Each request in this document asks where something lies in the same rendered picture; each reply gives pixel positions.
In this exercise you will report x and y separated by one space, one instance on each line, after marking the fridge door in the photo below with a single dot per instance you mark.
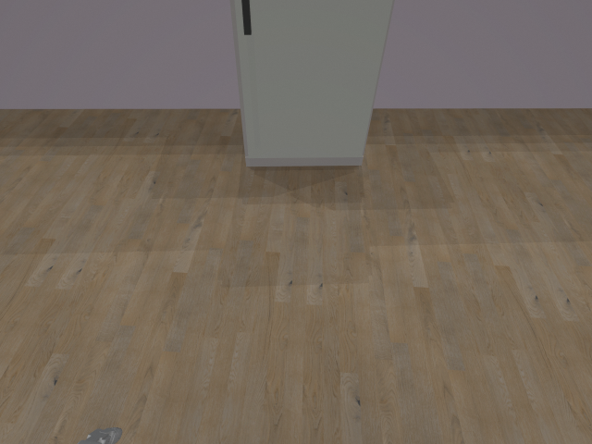
308 75

